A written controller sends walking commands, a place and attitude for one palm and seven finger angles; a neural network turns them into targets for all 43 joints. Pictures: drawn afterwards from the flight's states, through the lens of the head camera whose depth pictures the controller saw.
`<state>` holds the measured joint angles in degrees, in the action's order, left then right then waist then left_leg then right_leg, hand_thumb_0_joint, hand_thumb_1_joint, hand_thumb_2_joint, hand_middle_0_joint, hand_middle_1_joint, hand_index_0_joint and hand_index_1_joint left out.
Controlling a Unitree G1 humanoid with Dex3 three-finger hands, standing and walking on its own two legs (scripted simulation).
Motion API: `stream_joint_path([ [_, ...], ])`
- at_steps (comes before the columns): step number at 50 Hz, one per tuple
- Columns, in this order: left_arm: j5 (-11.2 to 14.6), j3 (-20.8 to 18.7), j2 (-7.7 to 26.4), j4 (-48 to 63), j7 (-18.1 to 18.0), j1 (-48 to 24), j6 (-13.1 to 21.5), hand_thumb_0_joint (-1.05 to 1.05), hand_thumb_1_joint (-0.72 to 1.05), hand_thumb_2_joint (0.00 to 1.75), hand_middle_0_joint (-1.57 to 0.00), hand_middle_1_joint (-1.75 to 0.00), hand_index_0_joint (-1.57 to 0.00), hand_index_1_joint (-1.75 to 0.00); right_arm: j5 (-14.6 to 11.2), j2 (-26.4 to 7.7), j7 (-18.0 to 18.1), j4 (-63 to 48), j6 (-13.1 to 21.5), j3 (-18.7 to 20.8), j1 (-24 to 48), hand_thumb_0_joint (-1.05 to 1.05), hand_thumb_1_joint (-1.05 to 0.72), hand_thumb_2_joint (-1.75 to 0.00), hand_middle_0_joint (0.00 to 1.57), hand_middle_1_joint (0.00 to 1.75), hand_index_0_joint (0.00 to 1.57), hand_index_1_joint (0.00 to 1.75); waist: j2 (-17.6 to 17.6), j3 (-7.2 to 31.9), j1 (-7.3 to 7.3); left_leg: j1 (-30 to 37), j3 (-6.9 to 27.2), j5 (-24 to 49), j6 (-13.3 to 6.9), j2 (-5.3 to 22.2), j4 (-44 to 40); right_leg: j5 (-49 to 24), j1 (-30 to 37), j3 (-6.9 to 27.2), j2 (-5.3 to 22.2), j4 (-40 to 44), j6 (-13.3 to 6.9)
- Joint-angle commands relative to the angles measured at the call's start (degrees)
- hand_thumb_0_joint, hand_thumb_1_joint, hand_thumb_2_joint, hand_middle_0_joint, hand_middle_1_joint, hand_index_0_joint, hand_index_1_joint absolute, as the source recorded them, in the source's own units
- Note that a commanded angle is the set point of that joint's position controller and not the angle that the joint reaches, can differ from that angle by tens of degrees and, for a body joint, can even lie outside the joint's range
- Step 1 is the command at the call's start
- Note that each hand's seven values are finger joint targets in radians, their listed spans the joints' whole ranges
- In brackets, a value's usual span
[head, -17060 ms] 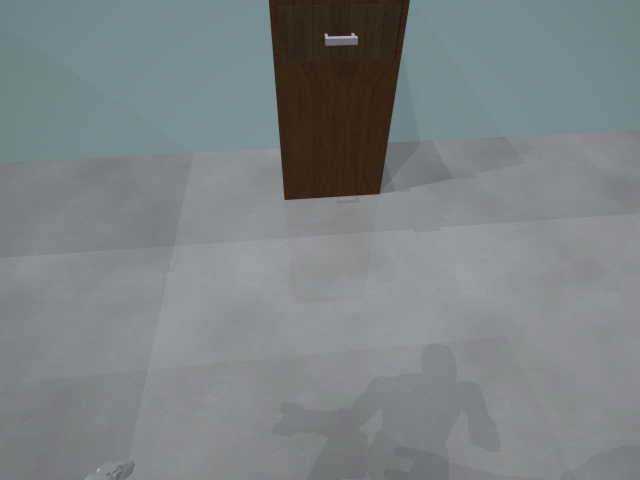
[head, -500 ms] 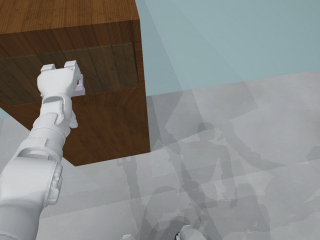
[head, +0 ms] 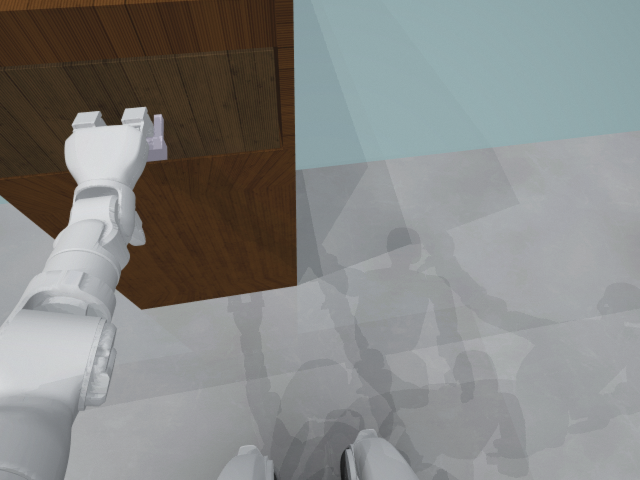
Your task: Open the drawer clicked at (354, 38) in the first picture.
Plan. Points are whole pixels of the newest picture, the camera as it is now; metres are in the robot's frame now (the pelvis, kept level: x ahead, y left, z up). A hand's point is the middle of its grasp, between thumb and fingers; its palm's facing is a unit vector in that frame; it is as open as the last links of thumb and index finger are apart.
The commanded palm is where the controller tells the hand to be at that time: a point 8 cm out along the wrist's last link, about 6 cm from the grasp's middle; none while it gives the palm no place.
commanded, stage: lower the fingers behind the handle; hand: left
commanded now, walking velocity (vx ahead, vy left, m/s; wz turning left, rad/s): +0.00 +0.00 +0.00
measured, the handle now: (121, 139) +0.56 +0.23 +0.04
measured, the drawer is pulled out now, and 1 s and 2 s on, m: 0.00 0.00 0.07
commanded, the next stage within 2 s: close the thumb around the handle in 0.30 s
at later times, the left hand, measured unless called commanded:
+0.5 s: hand (129, 181) +0.51 +0.22 +0.01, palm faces -0.04 -0.01 -1.00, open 13.6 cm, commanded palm +0.49 +0.22 +0.06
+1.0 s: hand (124, 182) +0.50 +0.22 +0.01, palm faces -0.04 -0.01 -1.00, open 5.9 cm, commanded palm +0.48 +0.22 +0.06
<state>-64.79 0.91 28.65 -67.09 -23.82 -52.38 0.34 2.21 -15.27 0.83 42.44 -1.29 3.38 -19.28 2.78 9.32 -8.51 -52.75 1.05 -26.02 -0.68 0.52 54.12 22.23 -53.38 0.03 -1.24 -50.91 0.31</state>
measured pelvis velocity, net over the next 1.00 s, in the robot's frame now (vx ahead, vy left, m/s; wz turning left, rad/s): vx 0.00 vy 0.00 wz -0.01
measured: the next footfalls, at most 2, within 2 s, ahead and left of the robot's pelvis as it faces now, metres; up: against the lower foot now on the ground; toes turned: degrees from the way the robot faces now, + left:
none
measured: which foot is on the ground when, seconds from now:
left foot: down 0.00-1.00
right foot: down 0.00-1.00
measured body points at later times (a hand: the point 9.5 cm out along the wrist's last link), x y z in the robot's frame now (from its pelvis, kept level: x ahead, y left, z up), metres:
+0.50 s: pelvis +0.01 +0.00 +0.00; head +0.13 +0.00 +0.43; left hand +0.50 +0.22 +0.07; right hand -0.01 -0.27 -0.13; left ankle -0.02 +0.11 -0.68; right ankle +0.01 -0.13 -0.68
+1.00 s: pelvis +0.00 +0.00 +0.00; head +0.13 +0.00 +0.44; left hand +0.50 +0.22 +0.07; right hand +0.01 -0.27 -0.12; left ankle -0.02 +0.11 -0.68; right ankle +0.01 -0.13 -0.68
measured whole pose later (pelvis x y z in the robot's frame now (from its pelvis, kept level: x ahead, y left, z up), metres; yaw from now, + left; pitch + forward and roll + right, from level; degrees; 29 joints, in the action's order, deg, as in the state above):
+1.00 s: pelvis +0.00 +0.00 +0.00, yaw +0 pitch +24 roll -2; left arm -63.6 0.9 28.0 -64.8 -23.0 -49.3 1.1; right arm 1.9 -14.7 0.8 42.3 -2.3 3.1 -20.0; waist 3.3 9.2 -7.7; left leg -50.3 0.6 -26.2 -0.9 0.7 52.9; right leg 22.1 -51.0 0.5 -1.4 -49.5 0.6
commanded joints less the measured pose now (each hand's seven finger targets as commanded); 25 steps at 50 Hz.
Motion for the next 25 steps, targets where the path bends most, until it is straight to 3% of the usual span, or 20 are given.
stream_joint_path([
  [1, 0.38, -1.18, 11.61, 10.84, -1.48, -25.49, -1.69, 0.0, -0.5, 0.3, -0.3, -1.2, -0.3, -1.2, 0.06, -9.09, 0.32, -1.95, 0.65, 3.02, -10.86, 0.0, -0.9, -0.9, 0.2, 0.3, 0.2, 0.3, 5.92, 28.6, -1.36, 22.04, -0.27, 30.48, -0.93, -0.71, -3.93, -21.24, 13.12, -2.12, -2.02, 4.42, -1.86],
  [2, 0.82, -1.22, 11.25, 11.5, -1.02, -26.28, -1.61, 0.0, -0.5, 0.3, -0.3, -1.2, -0.3, -1.2, 0.15, -8.97, 0.31, -1.82, 0.66, 3.13, -11.02, 0.0, -0.9, -0.9, 0.2, 0.3, 0.2, 0.3, 4.87, 29.25, -1.78, 22.57, -0.07, 31.38, -1.07, -0.57, -3.65, -21.96, 13.52, -2.13, -2.13, 4.41, -1.74],
  [3, 1.24, -1.3, 11.48, 12.09, -0.58, -25.8, -1.43, 0.0, -0.5, 0.3, -0.3, -1.2, -0.3, -1.2, 0.06, -9.0, 0.29, -2.0, 0.67, 3.03, -11.32, 0.0, -0.9, -0.9, 0.2, 0.3, 0.2, 0.3, 5.34, 29.45, -1.34, 22.85, -0.13, 31.45, -1.1, -0.59, -3.88, -22.16, 14.15, -2.12, -2.09, 4.62, -1.69],
  [4, 1.53, -2.59, 12.91, 11.46, -0.13, -24.25, -1.48, 0.0, -0.5, 0.3, -0.3, -1.2, -0.3, -1.2, 0.01, -9.26, 0.38, -1.92, 0.43, 3.0, -11.3, 0.0, -0.9, -0.9, 0.2, 0.3, 0.2, 0.3, 3.53, 29.55, -1.09, 22.39, -0.09, 30.75, -1.21, -0.61, -4.04, -22.3, 15.16, -1.98, -2.17, 4.82, -1.65],
  [8, 1.39, -1.36, 12.32, 9.61, 0.85, -24.5, -1.04, 0.0, -0.5, 0.3, -0.3, -1.2, -0.3, -1.2, -0.23, -9.17, 0.9, -1.55, 0.29, 2.59, -11.29, 0.0, -0.9, -0.9, 0.2, 0.3, 0.2, 0.3, 1.44, 24.56, -2.03, 19.13, -0.26, 26.82, -1.62, -0.74, -4.84, -20.57, 14.41, -1.87, -2.05, 5.68, -1.57],
  [9, 1.27, -2.74, 14.13, 10.8, 0.78, -24.79, -0.54, 0.0, -0.5, 0.3, -0.3, -1.2, -0.3, -1.2, -0.16, -9.34, 1.02, -1.59, 0.28, 2.54, -11.29, 0.0, -0.9, -0.9, 0.2, 0.3, 0.2, 0.3, 1.9, 25.16, -1.51, 19.05, -0.16, 26.69, -1.6, -0.72, -4.93, -20.5, 14.57, -1.81, -1.99, 5.34, -1.65],
  [10, 1.31, -1.62, 12.6, 9.63, 0.88, -23.51, -0.48, 0.0, -0.5, 0.3, -0.3, -1.2, -0.3, -1.2, -0.1, -9.05, 1.04, -1.88, 0.3, 2.46, -11.1, 0.0, -0.9, -0.9, 0.2, 0.3, 0.2, 0.3, 1.3, 24.71, -1.57, 18.35, -0.46, 25.6, -1.79, -1.02, -5.01, -20.16, 15.16, -1.64, -2.03, 5.75, -1.61],
  [14, 1.32, -4.25, 15.07, 11.24, 0.72, -21.37, 1.16, 0.0, -0.5, 0.3, -0.3, -1.2, -0.3, -1.2, 0.13, -9.03, 0.84, -1.89, 0.24, 2.43, -11.25, 0.0, -0.9, -0.9, 0.2, 0.3, 0.2, 0.3, 3.42, 26.96, 0.14, 18.7, -0.57, 28.24, -1.55, -0.93, -4.5, -22.19, 16.09, -1.55, -1.96, 4.47, -1.87],
  [18, 0.87, -3.35, 12.84, 13.91, -0.31, -21.04, 2.02, 0.0, -0.5, 0.3, -0.3, -1.2, -0.3, -1.2, 0.32, -8.71, 0.43, -1.86, 0.35, 3.09, -11.52, 0.0, -0.9, -0.9, 0.2, 0.3, 0.2, 0.3, 4.49, 28.22, -0.05, 21.06, -0.41, 32.12, -1.22, -0.45, -3.83, -23.48, 15.2, -1.8, -2.1, 4.23, -1.8],
  [20, 1.29, -2.97, 11.51, 12.89, -0.85, -19.42, 1.51, 0.0, -0.5, 0.3, -0.3, -1.2, -0.3, -1.2, 0.26, -8.8, 0.18, -1.73, 0.23, 3.18, -11.51, 0.0, -0.9, -0.9, 0.2, 0.3, 0.2, 0.3, 2.78, 27.46, -0.23, 21.01, -0.39, 32.2, -1.27, -0.4, -3.89, -23.29, 15.12, -2.0, -2.24, 4.61, -1.73],
  [21, 1.29, -4.02, 13.24, 12.92, -1.17, -20.35, 1.29, 0.0, -0.44, 0.32, -0.3, -1.21, -0.3, -1.21, 0.2, -9.04, 0.19, -1.41, 0.09, 3.11, -11.54, 0.0, -0.9, -0.9, 0.2, 0.3, 0.2, 0.3, 1.98, 26.74, -0.18, 19.84, -0.34, 30.86, -1.26, -0.41, -4.2, -22.96, 15.54, -1.99, -2.19, 4.57, -1.71],
  [22, 1.25, -4.01, 13.52, 12.75, -1.33, -21.31, 0.99, 0.0, -0.39, 0.35, -0.31, -1.21, -0.31, -1.21, 0.21, -9.16, 0.18, -1.27, 0.04, 3.08, -11.3, 0.0, -0.9, -0.9, 0.2, 0.3, 0.2, 0.3, 2.5, 26.57, -0.26, 19.54, -0.28, 30.75, -1.18, -0.54, -4.18, -22.72, 15.28, -1.92, -2.13, 4.44, -1.84],
  [23, 1.11, -2.23, 11.62, 12.96, -1.63, -22.65, 0.78, 0.0, -0.33, 0.37, -0.31, -1.22, -0.31, -1.22, 0.11, -8.88, 0.14, -1.36, 0.14, 3.18, -11.3, 0.0, -0.9, -0.9, 0.2, 0.3, 0.2, 0.3, 2.78, 26.02, -1.01, 19.67, -0.4, 28.96, -1.29, -0.59, -4.5, -21.64, 14.74, -1.97, -2.12, 4.94, -1.73],
  [24, 1.11, -3.39, 12.81, 11.32, -1.78, -21.06, 0.11, 0.0, -0.28, 0.4, -0.32, -1.22, -0.32, -1.22, 0.03, -9.13, 0.06, -1.11, 0.08, 3.15, -11.24, 0.0, -0.9, -0.9, 0.2, 0.3, 0.2, 0.3, 2.41, 24.68, -0.46, 18.96, -0.52, 27.82, -1.27, -0.73, -4.82, -20.89, 14.72, -1.98, -2.1, 5.18, -1.84],
  [25, 0.78, -3.05, 13.02, 11.52, -1.97, -22.14, -0.22, 0.0, -0.22, 0.42, -0.32, -1.23, -0.32, -1.23, 0.02, -9.22, 0.18, -1.1, 0.07, 3.04, -11.01, 0.0, -0.9, -0.9, 0.2, 0.3, 0.2, 0.3, 2.27, 24.48, -0.86, 18.93, -0.46, 27.76, -1.33, -0.67, -5.0, -20.99, 14.67, -1.96, -2.09, 5.23, -1.81],
])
